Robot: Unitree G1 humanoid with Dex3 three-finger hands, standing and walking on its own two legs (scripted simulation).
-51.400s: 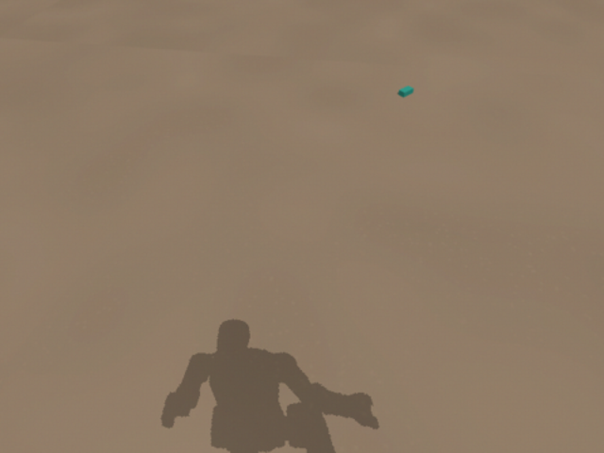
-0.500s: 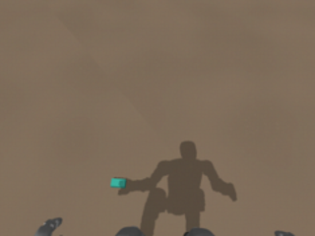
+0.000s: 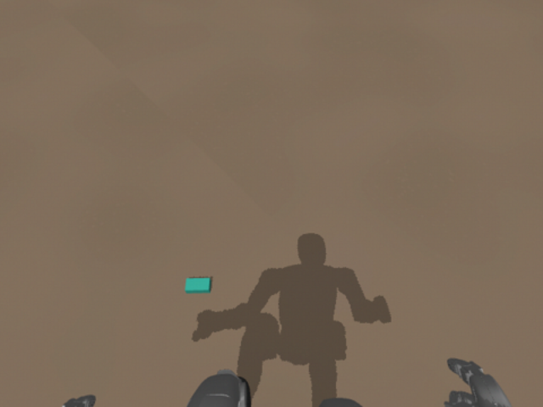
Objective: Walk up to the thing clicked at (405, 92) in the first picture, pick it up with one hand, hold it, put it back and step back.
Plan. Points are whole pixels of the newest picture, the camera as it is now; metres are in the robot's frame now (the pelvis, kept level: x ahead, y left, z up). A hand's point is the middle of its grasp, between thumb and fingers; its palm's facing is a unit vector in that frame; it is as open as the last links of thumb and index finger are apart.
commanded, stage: step back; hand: left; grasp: from above
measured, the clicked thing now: (198, 285) +0.54 +0.29 -0.74
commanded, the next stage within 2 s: none
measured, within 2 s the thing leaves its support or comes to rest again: neither
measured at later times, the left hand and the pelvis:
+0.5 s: hand out of the picture -0.04 +0.27 -0.14, palm faces +0.11 -0.92 -0.37, open 7.4 cm; pelvis -0.14 -0.01 +0.01, yaw +6 degrees
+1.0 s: hand out of the picture -0.24 +0.23 -0.13, palm faces +0.09 -0.89 -0.45, open 7.4 cm; pelvis -0.32 -0.06 +0.00, yaw +6 degrees
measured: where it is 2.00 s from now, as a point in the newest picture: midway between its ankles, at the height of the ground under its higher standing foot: outside the picture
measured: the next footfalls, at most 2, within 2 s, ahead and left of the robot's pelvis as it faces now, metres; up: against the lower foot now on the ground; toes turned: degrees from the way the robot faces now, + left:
left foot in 0.34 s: -0.09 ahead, +0.11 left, +0.00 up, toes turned +4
right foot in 0.72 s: -0.21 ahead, -0.17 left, +0.00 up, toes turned +4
